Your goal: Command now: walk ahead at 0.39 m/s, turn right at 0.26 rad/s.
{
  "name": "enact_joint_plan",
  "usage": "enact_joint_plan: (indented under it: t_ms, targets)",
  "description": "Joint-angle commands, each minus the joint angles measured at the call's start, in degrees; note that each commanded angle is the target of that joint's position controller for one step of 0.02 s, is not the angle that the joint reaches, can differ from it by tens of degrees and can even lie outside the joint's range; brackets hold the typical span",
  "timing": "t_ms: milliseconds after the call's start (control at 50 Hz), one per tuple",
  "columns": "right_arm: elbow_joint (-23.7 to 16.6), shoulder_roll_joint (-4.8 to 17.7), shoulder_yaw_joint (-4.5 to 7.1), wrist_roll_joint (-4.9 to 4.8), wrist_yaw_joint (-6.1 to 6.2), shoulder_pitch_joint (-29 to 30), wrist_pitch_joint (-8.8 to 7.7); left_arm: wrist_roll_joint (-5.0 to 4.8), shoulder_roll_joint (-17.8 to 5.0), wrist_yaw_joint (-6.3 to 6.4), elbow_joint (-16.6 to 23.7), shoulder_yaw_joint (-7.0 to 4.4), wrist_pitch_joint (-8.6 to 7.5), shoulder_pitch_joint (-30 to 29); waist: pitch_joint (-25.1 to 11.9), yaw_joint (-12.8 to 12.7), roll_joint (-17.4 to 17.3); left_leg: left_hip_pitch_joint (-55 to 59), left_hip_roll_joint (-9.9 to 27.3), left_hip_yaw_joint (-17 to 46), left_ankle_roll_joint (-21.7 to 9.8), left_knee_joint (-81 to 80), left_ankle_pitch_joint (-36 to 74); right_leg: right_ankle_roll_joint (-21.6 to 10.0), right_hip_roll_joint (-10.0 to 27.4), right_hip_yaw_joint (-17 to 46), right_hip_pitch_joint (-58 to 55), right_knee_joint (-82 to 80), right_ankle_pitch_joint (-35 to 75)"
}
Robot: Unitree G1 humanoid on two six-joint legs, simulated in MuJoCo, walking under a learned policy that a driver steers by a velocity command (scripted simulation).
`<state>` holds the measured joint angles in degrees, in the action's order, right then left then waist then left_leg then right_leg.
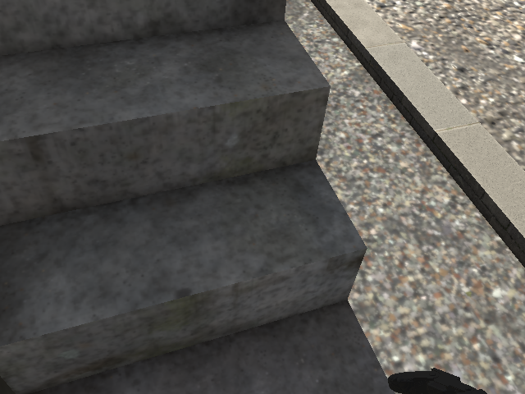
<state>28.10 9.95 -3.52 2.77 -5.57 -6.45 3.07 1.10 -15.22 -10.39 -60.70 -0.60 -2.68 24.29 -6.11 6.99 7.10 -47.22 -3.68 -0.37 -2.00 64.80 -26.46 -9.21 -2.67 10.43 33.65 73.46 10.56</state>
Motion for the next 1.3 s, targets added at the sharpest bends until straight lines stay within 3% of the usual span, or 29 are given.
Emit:
enact_joint_plan:
  t_ms: [20, 60, 100, 120, 140, 160, 180, 220, 260, 300, 320, 340, 400, 440, 480, 540, 720, 840, 900, 960, 1000, 1040, 1080, 1120, 1160, 1180, 1200, 1220, 1300]
  targets:
    - [12.18, 7.66, 4.60, -1.99, 1.74, -15.01, -3.79, -0.31, -6.03, 3.15, 8.10, -0.84, -1.70, -4.77, -2.29, -1.32, -17.49, 25.59, 14.91, 38.51, -16.37, -33.96, -8.96, 1.69, -0.59, 5.38, 30.06, 40.96, -11.12]
    - [18.87, 1.54, 3.08, -1.65, 3.03, -10.95, -6.01, 0.69, -2.10, 4.34, 11.07, 1.57, -0.44, -5.36, 0.08, -5.88, -9.06, 25.23, 11.83, 23.19, -11.97, -32.46, -1.87, 1.79, 0.98, 2.59, 35.51, 37.89, -22.32]
    - [17.39, -0.07, 2.05, -1.13, 3.38, -7.14, -7.90, 0.59, -1.83, 5.28, 14.66, 2.53, -0.08, -10.88, 1.79, -7.20, -10.49, 20.50, 9.53, 18.00, -11.89, -38.76, -0.82, 5.99, 4.29, -3.09, 31.40, 25.79, -31.36]
    - [22.44, 0.70, 3.53, -4.54, 8.92, -9.51, -8.50, 5.71, 6.84, 7.31, 18.87, 1.80, 2.04, -16.63, 5.79, -10.91, -6.27, 14.95, 9.82, 18.48, -8.38, -38.19, 11.06, 9.07, 3.26, -7.85, 19.42, 26.66, -23.75]
    - [20.32, 2.59, 3.13, -4.36, 10.97, -6.95, -9.04, 3.60, 6.73, 7.91, 17.83, 2.34, 2.87, -12.94, 5.41, -13.12, -7.18, 9.90, 10.86, 14.32, -8.06, -39.40, 22.68, 10.27, 3.90, -8.87, 12.11, 17.38, -25.59]
    - [14.33, 4.39, 2.59, -1.75, 3.95, 0.23, -10.69, -0.91, -2.45, 4.22, 17.25, 2.54, 0.64, -9.16, -2.82, -11.73, -11.52, 5.24, 3.64, 6.54, -2.29, -36.69, 12.00, 11.50, 9.74, -6.45, 6.38, 9.75, -23.58]
    - [9.37, 8.41, 3.39, -3.08, 2.49, 12.01, -11.36, 0.02, -1.96, 2.49, 13.93, 1.12, -0.61, -2.35, 0.24, -18.70, -11.28, -11.64, -1.92, -1.39, 1.21, -41.44, 12.04, 13.64, 9.32, -12.55, -18.87, 0.38, -14.96]
    - [10.85, 17.29, 7.44, -2.07, 3.51, -0.11, -10.80, 1.56, -4.55, 3.21, 16.17, 0.27, -0.46, -7.62, 3.72, -13.99, -12.80, -2.44, 2.39, 6.35, -5.42, -42.42, 30.21, 16.82, 4.55, -17.50, -22.71, -11.21, -18.49]
    - [10.23, 11.97, 5.92, -1.24, 1.39, -4.37, -10.53, 0.28, -3.67, 5.17, 15.99, 0.68, -1.11, -11.29, 4.50, -11.55, -11.75, 21.02, 9.99, 16.43, -8.17, -35.70, 45.55, 16.01, 5.21, -14.76, -16.31, -32.63, -20.68]
    - [12.16, 7.19, 5.93, -2.18, -0.59, -14.84, -8.90, -0.55, -7.22, 7.32, 14.33, -0.56, -2.36, -8.28, -2.17, -8.00, -5.68, 31.58, 5.14, 14.79, -4.82, -22.86, 50.76, 10.34, 7.13, -12.28, -22.51, -43.44, 8.48]
    - [15.00, 2.88, 4.85, -0.68, -0.08, -30.70, -8.47, -0.89, -13.32, 7.32, 15.47, -2.25, -3.12, -9.56, -11.27, -0.26, 5.68, 28.02, 1.89, 12.28, -0.37, -16.53, 20.33, -2.75, 17.65, -2.52, -35.25, -43.46, 34.93]
    - [13.62, 4.18, 4.78, -1.57, -0.92, -28.73, -7.93, -0.78, -14.90, 8.15, 19.33, -3.61, -2.25, -19.95, -5.28, 0.03, 4.01, 17.83, 0.27, 7.80, 2.78, -18.10, 3.39, -7.08, 20.56, 0.74, -33.06, -44.73, 21.19]
    - [11.24, 3.35, 3.96, -1.53, -0.92, -20.38, -6.48, -1.70, -5.79, 8.96, 21.94, -2.20, 0.16, -24.95, 2.44, -2.47, -4.41, 23.55, 3.02, 8.65, 0.90, -28.08, 6.54, -2.17, 17.34, -1.19, -18.72, -49.79, -15.25]
    - [7.05, 4.50, 3.84, -1.62, -1.24, -15.25, -7.91, -1.50, -6.34, 10.88, 21.41, -2.80, 0.61, -23.18, 4.75, -5.47, -6.41, 18.60, 2.73, 11.30, -1.66, -31.88, 7.37, 1.35, 14.57, -6.26, -19.70, -47.60, -26.13]
    - [4.34, 7.84, 5.00, -1.73, -0.53, -10.33, -8.46, -0.14, -7.49, 12.06, 22.14, -3.55, -0.33, -22.54, 3.71, -7.83, -7.92, 15.52, 2.86, 14.45, -4.09, -35.12, 8.03, 4.42, 11.37, -12.36, -22.31, -43.21, -25.12]
    - [3.01, 10.86, 6.77, -1.59, 0.07, -12.40, -8.53, -1.21, -8.42, 13.63, 24.19, -4.20, -1.42, -23.45, -0.55, -6.30, -8.90, 19.64, 3.02, 16.82, -5.40, -33.42, 17.43, 4.63, 10.67, -16.17, -19.25, -38.71, -19.18]
    - [1.69, 10.57, 8.05, -3.21, 1.09, -17.48, -7.04, -0.84, -7.97, 14.18, 28.86, -5.69, -0.66, -26.03, -4.46, -4.34, -9.50, 14.97, 2.85, 24.81, -7.74, -34.03, 19.60, 5.63, 10.77, -18.14, -21.71, -34.18, -10.80]
    - [2.59, 7.74, 7.16, -3.45, 3.15, -18.63, -5.36, 0.04, -9.30, 13.01, 24.88, -6.62, 1.10, -18.21, -6.95, -7.71, 0.42, 2.77, -3.62, 9.85, 2.14, -14.26, 5.72, -6.37, 25.64, -8.17, -34.71, -45.77, 7.10]
    - [4.33, 7.20, 7.70, -1.75, 2.15, -18.29, -5.25, 2.00, -10.23, 13.69, 22.03, -7.47, 1.67, -19.50, -2.47, -9.14, 2.91, -4.47, -0.10, 9.61, 2.49, 34.30, -6.17, -10.43, 35.15, 2.22, -22.81, -60.32, -33.97]
    - [4.39, 5.21, 5.94, -0.20, -0.68, -15.04, -4.45, 2.06, -6.66, 11.19, 18.31, -5.04, 0.90, -21.96, 0.46, -5.64, -7.78, -8.64, -1.18, 7.21, 1.40, 28.79, -6.58, -3.86, 24.67, -8.69, -18.40, -59.19, -42.72]
    - [6.44, 3.57, 5.01, -0.11, -0.91, -17.83, -3.14, 1.09, -8.65, 12.65, 18.95, -6.25, -0.20, -24.55, -1.74, -4.15, -6.43, 0.78, 0.67, 0.02, 2.81, 7.09, -15.04, -1.65, 20.92, -14.76, -20.29, -60.71, -39.30]
    - [9.28, 3.69, 5.66, -2.40, -1.84, -18.81, -2.92, 2.60, -10.35, 13.33, 21.54, -7.12, -0.47, -26.34, -0.23, -4.96, -0.06, 12.33, 1.50, -1.77, 2.47, -4.85, -6.78, -0.70, 20.40, -15.94, -18.21, -62.56, -37.64]
    - [10.99, 3.94, 5.98, -3.22, -1.80, -27.05, -2.83, 3.08, -9.30, 11.81, 22.30, -7.16, 0.86, -32.16, 1.55, 0.86, -2.08, 21.55, 3.85, 3.73, -1.74, -13.90, 11.46, -3.15, 25.12, -13.23, -13.66, -60.56, -33.10]
    - [12.96, 4.55, 6.98, -1.52, -2.09, -30.84, -3.36, 0.70, -5.25, 9.33, 20.41, -5.77, 3.01, -33.01, 1.26, 3.81, -5.44, 24.77, 1.23, 2.43, -4.56, -36.62, 14.00, -7.31, 21.63, -15.12, -14.20, -45.68, -16.51]
    - [16.04, 9.30, 8.61, 0.85, -1.58, -36.05, -2.73, 1.71, 4.66, 7.12, 17.93, -3.15, 3.67, -26.31, -1.34, 0.34, -15.16, 33.28, 5.89, 18.86, -16.16, -36.91, 42.57, -2.16, 14.02, -20.92, 4.45, -9.59, -15.27]
    - [14.74, 12.31, 8.47, 0.19, -2.31, -36.42, -2.49, 3.15, 2.52, 6.06, 17.28, -2.81, 3.30, -15.80, -8.53, -2.88, -22.98, 37.29, 13.05, 40.04, -25.96, -39.10, 46.75, 2.57, 5.93, -12.40, 16.86, 12.67, -28.21]
    - [17.37, 7.81, 7.06, 0.33, -2.70, -37.95, -3.60, 2.60, 0.72, 5.28, 14.75, -3.43, 2.40, -12.85, -7.50, -0.67, -25.00, 42.32, 17.41, 48.12, -26.61, -46.14, 16.67, 3.30, 1.88, -1.04, 29.00, 29.68, -28.15]
    - [20.20, 1.25, 5.04, -0.68, -3.60, -34.65, -4.29, 1.35, 0.31, 7.29, 14.43, -3.12, 1.75, -19.28, 0.35, -0.20, -22.48, 40.98, 16.48, 42.41, -22.20, -45.72, 6.69, 3.25, 1.33, 0.03, 41.27, 43.52, -25.69]
    - [28.57, -0.80, 1.86, -1.52, -4.20, -33.59, -5.20, -1.38, -0.50, 11.27, 19.08, -2.59, 0.97, -26.32, -2.56, -4.09, -11.60, 42.15, 18.64, 28.57, -18.96, -41.51, 40.74, 2.56, 4.78, -7.96, 52.99, 62.82, -29.66]
